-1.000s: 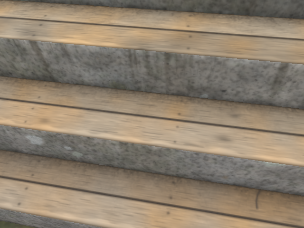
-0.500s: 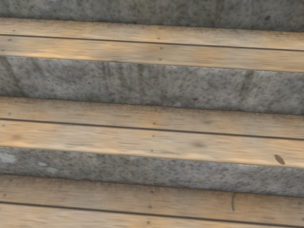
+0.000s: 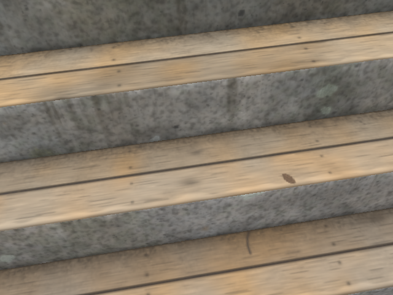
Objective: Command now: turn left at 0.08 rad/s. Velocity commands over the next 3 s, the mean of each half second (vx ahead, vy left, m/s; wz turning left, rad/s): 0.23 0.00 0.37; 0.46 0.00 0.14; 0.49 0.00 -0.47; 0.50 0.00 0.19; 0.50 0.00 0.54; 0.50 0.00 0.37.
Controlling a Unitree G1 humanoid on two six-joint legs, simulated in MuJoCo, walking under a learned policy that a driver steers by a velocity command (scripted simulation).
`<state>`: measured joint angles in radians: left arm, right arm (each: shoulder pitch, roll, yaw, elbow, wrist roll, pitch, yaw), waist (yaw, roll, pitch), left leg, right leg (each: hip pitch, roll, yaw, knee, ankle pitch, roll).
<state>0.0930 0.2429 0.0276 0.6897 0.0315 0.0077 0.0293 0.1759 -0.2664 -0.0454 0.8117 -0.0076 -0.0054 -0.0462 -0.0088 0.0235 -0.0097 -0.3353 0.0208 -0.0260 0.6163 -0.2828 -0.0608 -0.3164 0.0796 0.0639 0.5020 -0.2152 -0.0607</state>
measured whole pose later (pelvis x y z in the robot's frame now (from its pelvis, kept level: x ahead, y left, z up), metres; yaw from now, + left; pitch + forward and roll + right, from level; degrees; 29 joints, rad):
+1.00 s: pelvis +0.14 +0.06 +0.01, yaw +17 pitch +1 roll +0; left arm 0.31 0.18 0.01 0.78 0.02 -0.04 0.02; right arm 0.15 -0.18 0.00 0.71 -0.03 -0.02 -0.02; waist 0.04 0.03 0.01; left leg -0.33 -0.01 0.01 0.66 -0.36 -0.02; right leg -0.21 0.07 0.04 0.38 -0.19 -0.07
